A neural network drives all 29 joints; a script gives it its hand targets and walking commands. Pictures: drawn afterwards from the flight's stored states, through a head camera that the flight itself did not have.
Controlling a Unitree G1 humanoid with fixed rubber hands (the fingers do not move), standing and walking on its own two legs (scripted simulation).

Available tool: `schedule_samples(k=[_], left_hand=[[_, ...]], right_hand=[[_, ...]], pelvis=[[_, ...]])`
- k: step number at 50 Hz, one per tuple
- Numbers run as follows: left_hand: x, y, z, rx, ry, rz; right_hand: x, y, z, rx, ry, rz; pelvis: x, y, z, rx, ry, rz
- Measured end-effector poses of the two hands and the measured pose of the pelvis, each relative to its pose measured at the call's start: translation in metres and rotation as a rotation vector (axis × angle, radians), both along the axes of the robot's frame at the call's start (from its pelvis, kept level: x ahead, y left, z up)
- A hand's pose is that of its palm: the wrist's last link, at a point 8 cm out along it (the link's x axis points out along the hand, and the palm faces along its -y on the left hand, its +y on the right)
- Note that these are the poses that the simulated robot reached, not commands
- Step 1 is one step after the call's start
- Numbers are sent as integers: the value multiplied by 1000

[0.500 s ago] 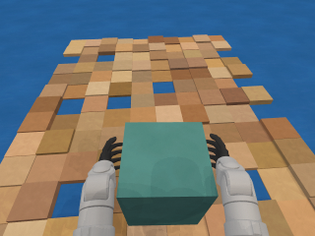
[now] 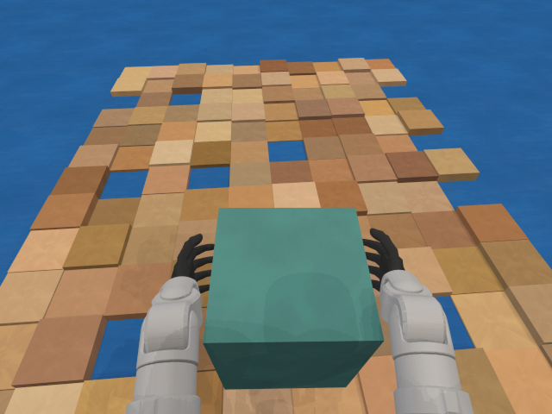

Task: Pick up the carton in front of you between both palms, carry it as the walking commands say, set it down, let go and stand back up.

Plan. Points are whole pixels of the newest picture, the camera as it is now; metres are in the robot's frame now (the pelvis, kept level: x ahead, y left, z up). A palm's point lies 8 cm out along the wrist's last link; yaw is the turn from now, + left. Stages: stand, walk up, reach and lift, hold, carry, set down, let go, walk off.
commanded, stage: carry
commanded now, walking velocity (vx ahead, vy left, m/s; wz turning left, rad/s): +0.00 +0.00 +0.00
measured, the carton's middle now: (286, 303) +0.30 +0.00 -0.02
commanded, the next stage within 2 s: none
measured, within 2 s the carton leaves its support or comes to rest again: neither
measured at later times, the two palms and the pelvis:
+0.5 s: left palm (185, 234) +0.33 +0.15 +0.12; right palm (397, 229) +0.33 -0.15 +0.12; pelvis +0.00 +0.00 +0.00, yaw +0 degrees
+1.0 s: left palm (191, 217) +0.36 +0.14 +0.12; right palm (396, 211) +0.36 -0.16 +0.12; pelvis +0.00 -0.01 +0.00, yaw +0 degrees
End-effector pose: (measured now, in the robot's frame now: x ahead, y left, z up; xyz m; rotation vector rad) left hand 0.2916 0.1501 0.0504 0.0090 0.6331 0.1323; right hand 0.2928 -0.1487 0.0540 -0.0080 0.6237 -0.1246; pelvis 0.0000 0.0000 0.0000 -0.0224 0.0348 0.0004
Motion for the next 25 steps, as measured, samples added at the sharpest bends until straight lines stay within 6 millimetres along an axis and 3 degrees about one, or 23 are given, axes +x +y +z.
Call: schedule_samples(k=[9,25], left_hand=[[12,1,31,-5,-21,3],[42,-5,65,22,42,-29]], right_hand=[[10,1,30,13,-21,-11],[39,-5,65,-15,41,2]], pelvis=[[0,-1,0,2,4,-1],[-2,-4,1,0,9,-6]])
